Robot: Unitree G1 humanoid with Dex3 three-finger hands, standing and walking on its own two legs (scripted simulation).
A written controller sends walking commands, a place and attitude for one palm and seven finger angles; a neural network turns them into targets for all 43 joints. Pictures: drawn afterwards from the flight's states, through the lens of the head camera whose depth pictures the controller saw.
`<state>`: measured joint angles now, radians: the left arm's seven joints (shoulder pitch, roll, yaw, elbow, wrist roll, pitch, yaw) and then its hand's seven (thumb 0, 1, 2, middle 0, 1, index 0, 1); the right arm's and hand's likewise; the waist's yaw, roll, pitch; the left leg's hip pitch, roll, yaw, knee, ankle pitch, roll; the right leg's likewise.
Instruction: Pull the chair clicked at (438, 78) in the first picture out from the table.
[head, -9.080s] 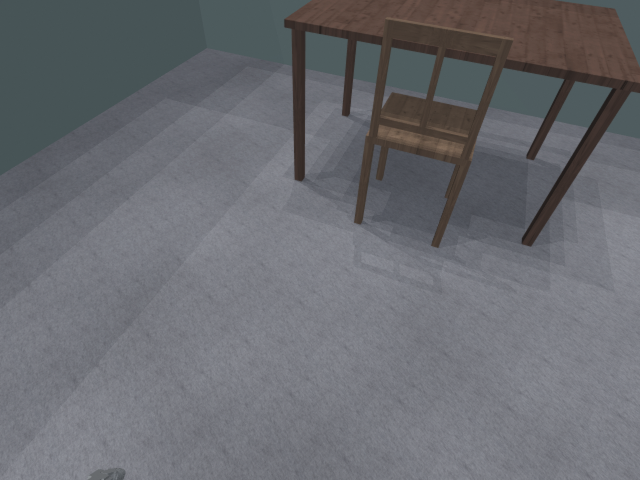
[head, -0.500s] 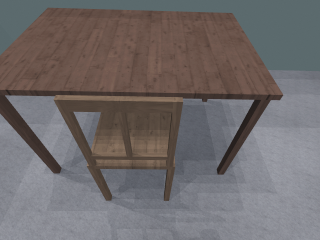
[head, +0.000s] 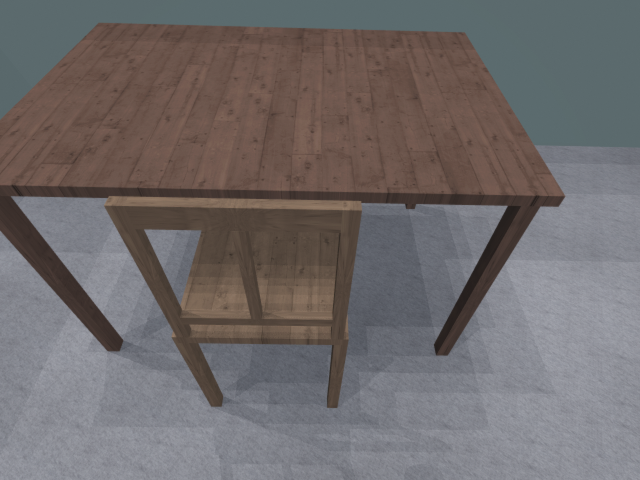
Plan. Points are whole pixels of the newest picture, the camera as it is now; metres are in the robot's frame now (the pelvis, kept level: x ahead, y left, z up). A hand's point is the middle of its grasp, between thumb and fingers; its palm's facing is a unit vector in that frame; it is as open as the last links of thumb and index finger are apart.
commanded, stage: raise the hand toward the chair's back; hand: left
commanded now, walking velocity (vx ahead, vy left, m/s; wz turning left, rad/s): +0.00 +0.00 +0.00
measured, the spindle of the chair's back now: (249, 277) +0.46 +0.16 -0.10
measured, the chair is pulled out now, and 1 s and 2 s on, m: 0.00 0.00 0.00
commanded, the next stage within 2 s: none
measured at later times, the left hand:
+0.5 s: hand out of the picture +0.13 +0.16 -0.08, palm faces +0.09 -1.00 +0.03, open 9.2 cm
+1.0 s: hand (177, 458) +0.16 +0.19 -0.05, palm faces +0.07 -1.00 -0.04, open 13.6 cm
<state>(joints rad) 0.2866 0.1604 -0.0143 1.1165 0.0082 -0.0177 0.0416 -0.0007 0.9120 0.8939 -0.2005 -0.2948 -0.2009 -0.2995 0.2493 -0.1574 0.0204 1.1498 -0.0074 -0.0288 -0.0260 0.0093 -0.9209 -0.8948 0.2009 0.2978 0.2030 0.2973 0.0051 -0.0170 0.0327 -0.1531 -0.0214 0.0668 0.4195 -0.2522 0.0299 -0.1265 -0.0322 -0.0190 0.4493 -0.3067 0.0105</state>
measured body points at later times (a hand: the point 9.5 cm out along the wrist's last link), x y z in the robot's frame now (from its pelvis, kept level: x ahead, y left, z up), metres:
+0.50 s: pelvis -0.06 -0.03 -0.10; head -0.02 -0.02 +0.35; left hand +0.12 +0.21 -0.08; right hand +0.18 -0.28 -0.12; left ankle -0.02 +0.10 -0.74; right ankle -0.04 -0.12 -0.74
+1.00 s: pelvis -0.07 -0.01 -0.09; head +0.00 -0.01 +0.35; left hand +0.15 +0.24 -0.05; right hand +0.08 -0.26 -0.19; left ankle -0.02 +0.10 -0.74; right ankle -0.04 -0.12 -0.74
